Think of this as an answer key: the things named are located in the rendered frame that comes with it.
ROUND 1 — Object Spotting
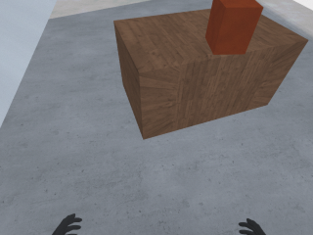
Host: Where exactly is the left robot hand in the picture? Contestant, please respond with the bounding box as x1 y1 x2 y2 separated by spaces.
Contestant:
52 213 82 235

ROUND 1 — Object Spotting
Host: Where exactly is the pedestal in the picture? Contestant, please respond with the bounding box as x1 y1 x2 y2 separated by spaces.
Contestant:
113 9 308 140

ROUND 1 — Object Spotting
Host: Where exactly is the carton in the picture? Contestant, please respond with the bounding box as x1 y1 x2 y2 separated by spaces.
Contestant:
205 0 264 55

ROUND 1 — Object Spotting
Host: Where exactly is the right robot hand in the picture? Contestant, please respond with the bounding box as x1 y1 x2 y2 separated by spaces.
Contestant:
239 218 266 235

